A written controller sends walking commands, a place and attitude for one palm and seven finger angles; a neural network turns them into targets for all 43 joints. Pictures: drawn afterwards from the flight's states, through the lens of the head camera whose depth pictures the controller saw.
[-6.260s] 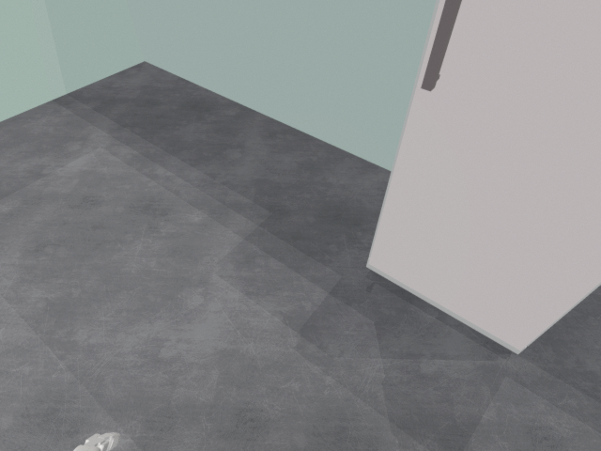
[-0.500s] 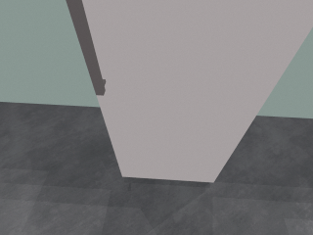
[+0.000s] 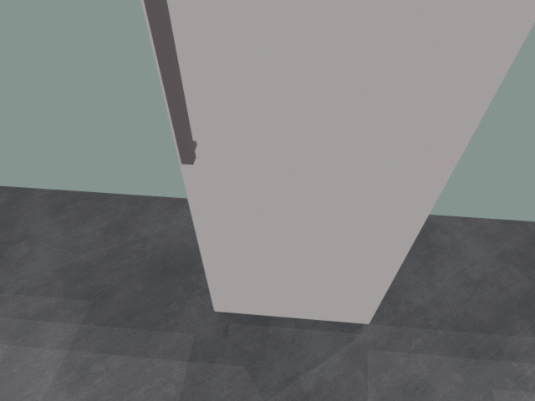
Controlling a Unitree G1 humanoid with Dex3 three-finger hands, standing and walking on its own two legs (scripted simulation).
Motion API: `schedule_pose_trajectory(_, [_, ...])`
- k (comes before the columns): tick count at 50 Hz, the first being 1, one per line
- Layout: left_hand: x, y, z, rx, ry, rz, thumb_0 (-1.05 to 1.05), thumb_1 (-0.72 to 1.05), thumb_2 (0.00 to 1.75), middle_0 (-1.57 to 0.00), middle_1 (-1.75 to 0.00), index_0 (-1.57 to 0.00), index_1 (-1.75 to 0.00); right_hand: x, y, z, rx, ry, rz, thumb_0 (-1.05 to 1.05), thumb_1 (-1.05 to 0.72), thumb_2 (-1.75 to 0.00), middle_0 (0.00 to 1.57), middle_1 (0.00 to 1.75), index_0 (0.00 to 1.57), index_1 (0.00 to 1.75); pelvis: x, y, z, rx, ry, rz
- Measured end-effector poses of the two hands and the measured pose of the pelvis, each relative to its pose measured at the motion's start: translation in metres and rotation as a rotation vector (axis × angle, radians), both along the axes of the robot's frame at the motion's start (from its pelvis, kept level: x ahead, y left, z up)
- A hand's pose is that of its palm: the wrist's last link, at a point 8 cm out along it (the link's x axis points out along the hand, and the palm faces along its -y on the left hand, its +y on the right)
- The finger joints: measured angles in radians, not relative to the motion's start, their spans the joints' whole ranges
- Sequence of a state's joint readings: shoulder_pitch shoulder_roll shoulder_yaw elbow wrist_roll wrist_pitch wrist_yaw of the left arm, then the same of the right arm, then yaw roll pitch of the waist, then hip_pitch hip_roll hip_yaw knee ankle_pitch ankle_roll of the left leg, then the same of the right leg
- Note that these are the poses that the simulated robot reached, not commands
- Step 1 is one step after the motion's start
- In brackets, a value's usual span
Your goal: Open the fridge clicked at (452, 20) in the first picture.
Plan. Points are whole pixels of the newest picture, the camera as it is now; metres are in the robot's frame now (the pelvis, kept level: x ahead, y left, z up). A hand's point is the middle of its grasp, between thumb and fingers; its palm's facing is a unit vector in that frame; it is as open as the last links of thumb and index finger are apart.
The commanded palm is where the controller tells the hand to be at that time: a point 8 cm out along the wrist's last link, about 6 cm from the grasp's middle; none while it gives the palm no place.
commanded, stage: look again from close up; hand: left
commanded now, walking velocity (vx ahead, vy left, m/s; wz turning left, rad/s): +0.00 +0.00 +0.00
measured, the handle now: (173, 64) +0.54 +0.19 +0.26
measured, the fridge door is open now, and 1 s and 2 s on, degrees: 0 0 0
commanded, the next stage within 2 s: shuffle to correct the standing spot in 1.20 s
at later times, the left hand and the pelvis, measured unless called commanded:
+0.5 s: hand out of the picture -0.01 +0.15 -0.18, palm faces +0.05 -0.98 -0.18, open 7.3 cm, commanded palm none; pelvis +0.00 -0.01 +0.00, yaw +0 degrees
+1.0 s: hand out of the picture -0.01 +0.15 -0.17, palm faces +0.06 -0.98 -0.18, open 7.3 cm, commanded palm none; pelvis +0.00 -0.01 +0.00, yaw +0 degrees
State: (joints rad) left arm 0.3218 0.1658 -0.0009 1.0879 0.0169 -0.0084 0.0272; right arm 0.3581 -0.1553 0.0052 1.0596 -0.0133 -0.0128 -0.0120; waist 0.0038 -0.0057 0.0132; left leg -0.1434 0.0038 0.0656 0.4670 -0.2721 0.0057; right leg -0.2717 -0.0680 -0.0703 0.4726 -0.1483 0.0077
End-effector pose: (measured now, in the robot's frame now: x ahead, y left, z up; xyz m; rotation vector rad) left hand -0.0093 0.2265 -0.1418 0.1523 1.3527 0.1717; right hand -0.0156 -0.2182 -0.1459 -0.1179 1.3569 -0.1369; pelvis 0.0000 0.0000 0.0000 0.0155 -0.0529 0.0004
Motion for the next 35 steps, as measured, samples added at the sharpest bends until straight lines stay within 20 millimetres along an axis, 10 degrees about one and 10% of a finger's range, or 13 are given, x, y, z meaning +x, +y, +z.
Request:
schedule_pose_trajectory(11, [-0.013,-0.015,-0.003,-0.028,0.037,0.016,0.0,0.91,0.89,-0.2,-0.3,-0.2,-0.3,-0.025,0.006,-0.001,0.019,0.077,-0.017,0.01,-0.91,-0.9,0.19,0.3,0.2,0.3,-0.003,-0.004,0.001,0.0,-0.001,0.003])
schedule_pose_trajectory(35, [-0.008,-0.026,-0.003,-0.032,0.023,0.028,0.0,0.91,0.89,-0.2,-0.3,-0.2,-0.3,-0.015,0.006,-0.002,0.033,0.06,-0.017,0.0,-0.91,-0.9,0.19,0.3,0.2,0.3,-0.004,-0.011,0.001,0.0,0.01,0.001])
